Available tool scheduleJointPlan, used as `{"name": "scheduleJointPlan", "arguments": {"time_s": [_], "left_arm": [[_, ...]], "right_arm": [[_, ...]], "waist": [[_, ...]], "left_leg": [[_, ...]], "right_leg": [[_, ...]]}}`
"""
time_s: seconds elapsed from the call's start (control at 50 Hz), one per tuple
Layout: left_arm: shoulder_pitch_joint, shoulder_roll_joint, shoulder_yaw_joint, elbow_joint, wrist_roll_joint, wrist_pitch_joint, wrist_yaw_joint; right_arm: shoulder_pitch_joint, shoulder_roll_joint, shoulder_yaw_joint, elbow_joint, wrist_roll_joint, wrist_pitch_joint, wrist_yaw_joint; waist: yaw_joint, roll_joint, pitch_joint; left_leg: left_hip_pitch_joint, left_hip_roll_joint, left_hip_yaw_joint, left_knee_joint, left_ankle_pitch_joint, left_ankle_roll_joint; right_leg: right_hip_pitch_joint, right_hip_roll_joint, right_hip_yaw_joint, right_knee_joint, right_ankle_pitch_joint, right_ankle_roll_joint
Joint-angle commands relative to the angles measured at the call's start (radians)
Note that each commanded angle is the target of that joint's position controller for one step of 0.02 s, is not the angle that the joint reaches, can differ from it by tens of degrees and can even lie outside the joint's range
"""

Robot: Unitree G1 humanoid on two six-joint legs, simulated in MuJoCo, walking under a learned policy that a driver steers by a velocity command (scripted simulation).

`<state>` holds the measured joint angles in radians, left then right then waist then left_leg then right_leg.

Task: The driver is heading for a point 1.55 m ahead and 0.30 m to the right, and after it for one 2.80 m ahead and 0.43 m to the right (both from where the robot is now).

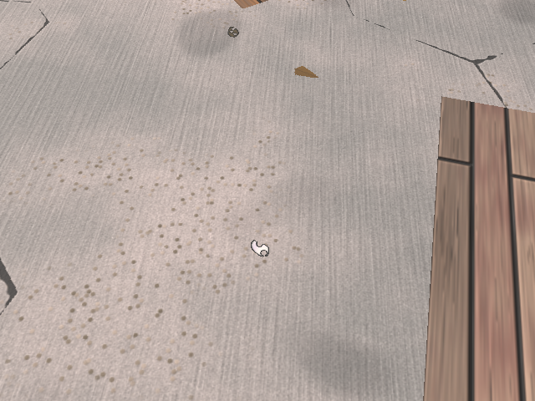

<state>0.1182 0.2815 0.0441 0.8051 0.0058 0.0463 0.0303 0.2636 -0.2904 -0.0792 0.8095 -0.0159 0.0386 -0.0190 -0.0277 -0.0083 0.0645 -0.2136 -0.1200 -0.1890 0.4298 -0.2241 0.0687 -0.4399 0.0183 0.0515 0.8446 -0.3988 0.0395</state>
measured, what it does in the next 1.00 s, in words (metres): steps on the spot, turning right: right foot, then left foot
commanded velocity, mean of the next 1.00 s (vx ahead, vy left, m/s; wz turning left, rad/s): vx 0.00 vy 0.00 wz -0.28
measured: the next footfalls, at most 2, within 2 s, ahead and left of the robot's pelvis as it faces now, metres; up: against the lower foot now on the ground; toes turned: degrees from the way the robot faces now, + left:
right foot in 0.14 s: +0.06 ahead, -0.12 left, +0.00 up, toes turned +5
left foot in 0.58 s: +0.04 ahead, +0.08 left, +0.00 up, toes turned -15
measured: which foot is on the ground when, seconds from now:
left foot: down 0.00-0.12, up 0.14-0.56, down 0.58-1.00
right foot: up 0.00-0.12, down 0.14-0.58, up 0.60-1.00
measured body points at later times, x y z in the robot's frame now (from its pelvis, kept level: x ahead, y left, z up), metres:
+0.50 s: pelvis -0.01 -0.02 +0.00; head +0.03 -0.04 +0.45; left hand +0.10 +0.25 -0.12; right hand +0.09 -0.32 -0.12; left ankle -0.02 +0.10 -0.71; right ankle +0.02 -0.13 -0.74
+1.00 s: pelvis -0.02 -0.01 +0.00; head +0.02 -0.02 +0.44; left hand +0.21 +0.19 -0.13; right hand -0.05 -0.29 -0.13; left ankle +0.00 +0.09 -0.74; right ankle -0.07 -0.10 -0.72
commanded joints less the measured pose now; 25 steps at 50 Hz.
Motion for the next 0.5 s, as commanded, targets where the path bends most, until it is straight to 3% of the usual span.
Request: {"name": "scheduleJointPlan", "arguments": {"time_s": [0.02, 0.06, 0.1, 0.12, 0.14, 0.16, 0.18, 0.2, 0.22, 0.24, 0.28, 0.32, 0.42, 0.5], "left_arm": [[-0.025, 0.090, 0.013, -0.089, -0.005, -0.019, 0.005], [0.035, 0.090, 0.011, -0.075, -0.007, -0.023, 0.008], [0.095, 0.063, 0.004, -0.055, -0.001, -0.031, 0.011], [0.089, 0.059, -0.001, -0.055, 0.012, -0.038, 0.015], [0.062, 0.096, -0.009, -0.069, 0.029, -0.047, 0.018], [0.039, 0.131, -0.015, -0.065, 0.023, -0.045, 0.009], [0.023, 0.102, -0.021, -0.056, 0.021, -0.049, -0.003], [-0.005, 0.081, -0.028, -0.051, 0.015, -0.053, -0.011], [-0.012, 0.104, -0.021, -0.047, 0.015, -0.050, -0.015], [0.013, 0.144, -0.007, -0.039, 0.010, -0.048, -0.012], [0.071, 0.176, 0.013, -0.020, 0.001, -0.045, -0.013], [0.104, 0.181, 0.027, -0.007, -0.004, -0.039, -0.014], [0.121, 0.165, 0.053, 0.003, 0.006, -0.022, -0.017], [0.081, 0.173, 0.068, -0.004, 0.009, -0.007, -0.028]], "right_arm": [[0.025, -0.177, -0.046, -0.051, -0.004, 0.000, 0.004], [-0.020, -0.162, -0.039, -0.059, -0.006, 0.002, 0.004], [-0.061, -0.130, -0.023, -0.056, 0.005, 0.006, -0.001], [-0.041, -0.087, -0.004, -0.049, 0.005, 0.002, -0.005], [0.046, -0.005, 0.021, -0.035, -0.006, -0.002, -0.005], [0.072, -0.064, 0.005, -0.015, 0.003, 0.011, -0.015], [0.057, -0.094, 0.002, 0.006, -0.006, 0.019, -0.019], [0.018, -0.093, 0.003, 0.013, -0.003, 0.018, -0.016], [-0.017, -0.091, 0.003, 0.015, 0.002, 0.014, -0.013], [-0.039, -0.105, 0.000, 0.012, -0.001, 0.011, -0.010], [-0.047, -0.110, 0.000, 0.022, 0.002, 0.008, -0.008], [-0.077, -0.097, 0.003, 0.015, 0.004, 0.007, -0.013], [-0.124, -0.074, 0.014, -0.009, 0.012, -0.003, -0.021], [-0.084, -0.076, 0.020, -0.015, 0.016, -0.018, -0.026]], "waist": [[-0.009, 0.137, -0.112], [0.012, 0.145, -0.129], [0.054, 0.128, -0.126], [0.048, 0.074, -0.125], [-0.002, -0.145, -0.152], [-0.009, -0.187, -0.125], [-0.009, -0.154, -0.083], [-0.013, -0.139, -0.040], [-0.007, -0.158, -0.031], [0.006, -0.188, -0.036], [0.021, -0.153, -0.065], [0.031, -0.130, -0.071], [0.047, -0.131, -0.092], [0.033, -0.145, -0.123]], "left_leg": [[0.133, 0.266, -0.276, -0.014, 0.587, 0.156], [0.102, 0.260, -0.259, 0.001, 0.584, 0.128], [0.024, 0.217, -0.232, 0.027, 0.436, 0.066], [-0.040, 0.179, -0.207, 0.045, 0.256, 0.016], [-0.101, 0.081, -0.090, 0.176, -0.102, -0.034], [-0.076, 0.002, -0.006, 0.173, -0.343, -0.048], [-0.038, 0.058, 0.019, 0.207, -0.317, -0.056], [-0.030, 0.073, 0.040, 0.175, -0.239, -0.061], [-0.030, 0.060, 0.066, 0.157, -0.195, -0.069], [-0.057, 0.048, 0.089, 0.183, -0.177, -0.077], [-0.120, 0.038, 0.112, 0.273, -0.228, -0.098], [-0.177, 0.046, 0.115, 0.346, -0.254, -0.110], [-0.201, 0.056, 0.122, 0.355, -0.255, -0.108], [-0.084, 0.039, 0.124, 0.206, -0.211, -0.082]], "right_leg": [[-0.014, 0.023, 0.000, -0.067, -0.011, -0.014], [0.089, 0.019, -0.017, -0.160, 0.001, -0.032], [0.267, 0.011, -0.038, -0.407, 0.169, -0.050], [0.368, -0.048, 0.032, -0.539, 0.260, -0.064], [0.444, -0.279, 0.302, -0.628, 0.359, -0.102], [0.304, -0.365, 0.420, -0.597, 0.489, -0.230], [0.245, -0.350, 0.427, -0.614, 0.441, -0.269], [0.227, -0.278, 0.369, -0.609, 0.385, -0.240], [0.239, -0.212, 0.321, -0.591, 0.362, -0.203], [0.278, -0.187, 0.312, -0.570, 0.407, -0.192], [0.346, -0.190, 0.333, -0.540, 0.507, -0.212], [0.371, -0.195, 0.361, -0.535, 0.506, -0.235], [0.355, -0.174, 0.402, -0.534, 0.460, -0.260], [0.292, -0.151, 0.443, -0.523, 0.446, -0.233]]}}
Keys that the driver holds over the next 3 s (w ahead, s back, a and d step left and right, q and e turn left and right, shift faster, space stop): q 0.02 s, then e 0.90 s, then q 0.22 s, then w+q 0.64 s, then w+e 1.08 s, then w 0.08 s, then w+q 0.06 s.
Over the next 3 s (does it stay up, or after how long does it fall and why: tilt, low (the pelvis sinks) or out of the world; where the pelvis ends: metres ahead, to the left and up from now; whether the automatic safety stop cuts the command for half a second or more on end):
stays up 0.84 -0.04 0.00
